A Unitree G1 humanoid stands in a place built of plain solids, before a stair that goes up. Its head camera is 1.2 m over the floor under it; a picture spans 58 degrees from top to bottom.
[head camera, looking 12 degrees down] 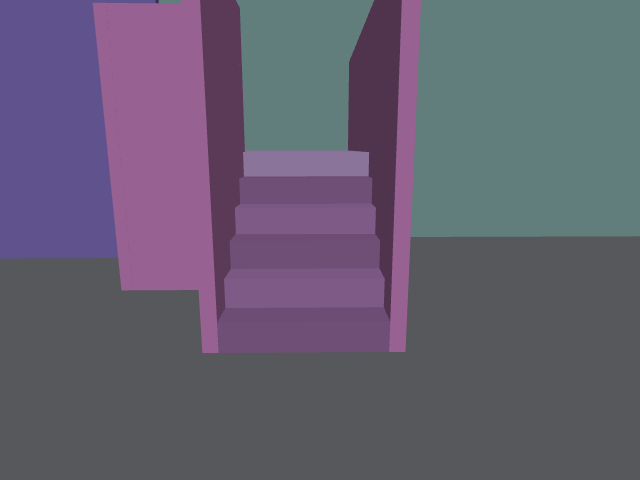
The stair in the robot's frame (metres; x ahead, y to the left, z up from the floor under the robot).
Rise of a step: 0.19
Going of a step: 0.24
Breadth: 1.02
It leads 1 degrees to the left of straight ahead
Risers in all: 6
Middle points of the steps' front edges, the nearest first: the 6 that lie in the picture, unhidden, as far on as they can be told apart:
2.40 0.09 0.20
2.63 0.10 0.39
2.87 0.10 0.58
3.11 0.10 0.78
3.34 0.11 0.97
3.58 0.11 1.17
